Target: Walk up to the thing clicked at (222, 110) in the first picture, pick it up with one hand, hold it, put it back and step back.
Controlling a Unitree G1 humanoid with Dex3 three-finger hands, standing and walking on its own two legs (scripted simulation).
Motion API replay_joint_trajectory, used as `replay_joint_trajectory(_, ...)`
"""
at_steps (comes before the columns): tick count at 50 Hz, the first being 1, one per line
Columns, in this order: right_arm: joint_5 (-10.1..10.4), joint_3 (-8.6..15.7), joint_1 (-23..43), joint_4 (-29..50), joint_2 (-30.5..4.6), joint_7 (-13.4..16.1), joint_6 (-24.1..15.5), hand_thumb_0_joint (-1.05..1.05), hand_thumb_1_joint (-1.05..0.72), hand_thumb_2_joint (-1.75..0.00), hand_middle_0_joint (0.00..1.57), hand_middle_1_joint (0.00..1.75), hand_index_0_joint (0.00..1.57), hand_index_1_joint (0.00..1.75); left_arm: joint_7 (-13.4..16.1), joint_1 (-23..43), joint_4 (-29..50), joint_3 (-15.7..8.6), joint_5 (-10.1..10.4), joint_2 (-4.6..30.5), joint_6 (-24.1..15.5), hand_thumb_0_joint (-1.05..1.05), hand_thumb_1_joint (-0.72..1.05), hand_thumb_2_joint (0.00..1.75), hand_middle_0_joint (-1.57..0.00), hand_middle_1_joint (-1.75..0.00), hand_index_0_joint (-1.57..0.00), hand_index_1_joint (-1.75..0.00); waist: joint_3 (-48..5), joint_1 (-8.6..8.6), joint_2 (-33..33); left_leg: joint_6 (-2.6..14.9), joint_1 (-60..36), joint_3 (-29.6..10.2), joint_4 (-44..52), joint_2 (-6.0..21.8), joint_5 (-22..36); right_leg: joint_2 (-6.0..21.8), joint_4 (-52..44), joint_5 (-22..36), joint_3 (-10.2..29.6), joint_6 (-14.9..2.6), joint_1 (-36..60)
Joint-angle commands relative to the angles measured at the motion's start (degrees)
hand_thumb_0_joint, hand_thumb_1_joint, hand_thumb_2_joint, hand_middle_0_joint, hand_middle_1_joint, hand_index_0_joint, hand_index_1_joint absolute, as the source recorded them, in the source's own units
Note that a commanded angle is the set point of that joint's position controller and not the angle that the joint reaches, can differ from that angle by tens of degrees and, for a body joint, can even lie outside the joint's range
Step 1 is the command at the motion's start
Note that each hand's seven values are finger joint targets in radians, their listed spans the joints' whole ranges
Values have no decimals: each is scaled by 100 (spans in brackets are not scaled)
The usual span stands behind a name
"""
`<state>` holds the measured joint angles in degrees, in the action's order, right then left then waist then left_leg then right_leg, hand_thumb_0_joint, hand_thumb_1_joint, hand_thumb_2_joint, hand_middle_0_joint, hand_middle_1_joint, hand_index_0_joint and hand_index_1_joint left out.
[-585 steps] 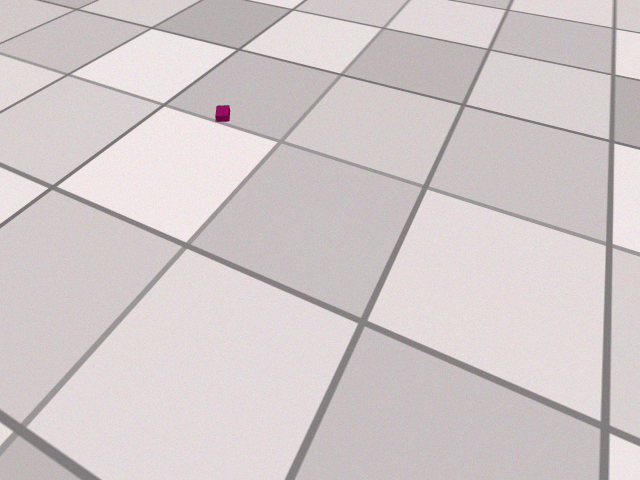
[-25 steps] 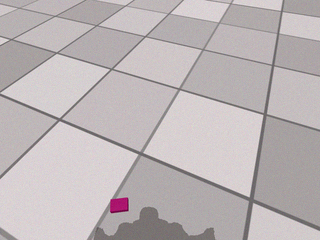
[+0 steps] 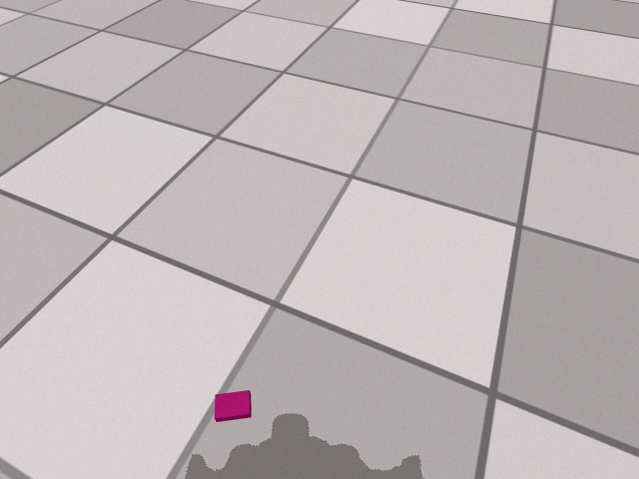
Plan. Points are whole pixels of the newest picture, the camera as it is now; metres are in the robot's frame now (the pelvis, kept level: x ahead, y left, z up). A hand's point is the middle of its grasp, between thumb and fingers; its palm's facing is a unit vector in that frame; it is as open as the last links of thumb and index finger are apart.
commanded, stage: stand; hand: left
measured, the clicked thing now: (233, 405) +0.43 +0.26 -0.76
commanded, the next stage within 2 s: rise first in 1.98 s
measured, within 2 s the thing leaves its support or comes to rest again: neither
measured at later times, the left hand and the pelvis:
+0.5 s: hand out of the picture +0.05 +0.25 -0.15, palm faces -0.04 -0.93 -0.35, open 7.4 cm; pelvis -0.02 -0.01 +0.00, yaw +0 degrees
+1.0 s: hand out of the picture +0.06 +0.24 -0.15, palm faces -0.04 -0.94 -0.35, open 7.4 cm; pelvis -0.01 -0.01 +0.00, yaw +0 degrees
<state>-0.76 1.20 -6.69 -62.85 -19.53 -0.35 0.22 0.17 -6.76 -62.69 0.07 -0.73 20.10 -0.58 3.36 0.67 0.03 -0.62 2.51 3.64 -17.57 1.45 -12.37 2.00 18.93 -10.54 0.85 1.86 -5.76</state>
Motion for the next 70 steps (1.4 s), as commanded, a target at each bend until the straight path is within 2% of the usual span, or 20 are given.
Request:
replay_joint_trajectory(1,12,215,187,269,-1237,75,-156,0,-90,-90,20,30,20,30,73,162,303,-235,7,1226,-97,0,90,90,-20,-30,-20,-30,-440,-23,22,120,-28,-507,319,679,1088,548,-206,1257,336,-280,61)
replay_joint_trajectory(18,-4,205,131,132,-1256,50,-177,0,-90,-90,20,30,20,30,30,115,215,-221,9,1231,-97,0,90,90,-20,-30,-20,-30,-242,-41,-2,100,157,-593,430,666,433,523,-378,557,399,-279,-194)
replay_joint_trajectory(24,-15,187,92,132,-1250,54,-179,0,-90,-90,20,30,20,30,28,143,218,-215,12,1231,-96,0,90,90,-20,-30,-20,-30,-333,-24,-26,118,195,-572,385,670,509,553,-321,731,427,-299,-148)
replay_joint_trajectory(27,5,180,96,100,-1254,51,-186,0,-90,-90,20,30,20,30,25,59,194,-198,27,1231,-97,0,90,90,-20,-30,-20,-30,-281,-67,-37,100,154,-611,388,672,576,527,-317,675,414,-291,-208)
replay_joint_trajectory(33,4,173,69,114,-1247,44,-162,0,-90,-90,20,30,20,30,47,76,212,-183,-2,1264,-113,0,90,90,-20,-30,-20,-30,-307,-40,-132,121,156,-591,322,678,490,542,-357,583,419,-283,-271)
replay_joint_trajectory(34,-3,177,55,120,-1271,48,-160,0,-90,-90,20,30,20,30,47,109,228,-182,6,1258,-118,0,90,90,-20,-30,-20,-30,-421,-17,-80,147,84,-555,274,691,612,584,-328,849,457,-303,-203)
replay_joint_trajectory(38,13,151,38,99,-1237,44,-172,0,-90,-90,20,30,20,30,43,53,208,-179,19,1271,-128,0,90,90,-20,-30,-20,-30,-406,-40,-39,122,128,-560,291,677,811,558,-268,1092,403,-284,-130)
replay_joint_trajectory(41,9,142,59,103,-1241,51,-176,0,-90,-90,20,30,20,30,44,77,187,-177,39,1244,-114,0,90,90,-20,-30,-20,-30,-289,-54,-24,104,202,-579,339,685,743,549,-275,896,402,-289,-190)
replay_joint_trajectory(43,14,166,92,128,-1275,55,-173,0,-90,-90,20,30,20,30,41,73,201,-184,19,1262,-117,0,90,90,-20,-30,-20,-30,-460,-61,-30,134,99,-574,276,712,804,564,-242,966,403,-305,-112)
replay_joint_trajectory(47,13,132,46,114,-1236,55,-190,0,-90,-90,20,30,20,30,35,129,198,-179,30,1234,-103,0,90,90,-20,-30,-20,-30,-326,-46,22,98,233,-559,354,670,776,557,-247,1042,407,-306,-114)
replay_joint_trajectory(57,10,153,130,164,-1284,68,-194,0,-90,-90,20,30,20,30,32,153,198,-204,14,1246,-104,0,90,90,-20,-30,-20,-30,-472,-61,30,129,104,-557,284,710,935,569,-204,1145,395,-312,-33)
replay_joint_trajectory(64,12,148,117,133,-1267,69,-184,0,-90,-90,20,30,20,30,31,153,192,-190,23,1223,-94,0,90,90,-20,-30,-20,-30,-366,-60,-15,102,128,-579,333,712,782,534,-265,841,380,-302,-170)
replay_joint_trajectory(70,13,140,130,130,-1234,64,-190,0,-90,-90,20,30,20,30,33,134,196,-193,20,1261,-104,0,90,90,-20,-30,-20,-30,-367,-66,-44,98,135,-573,340,695,772,554,-277,945,406,-309,-169)
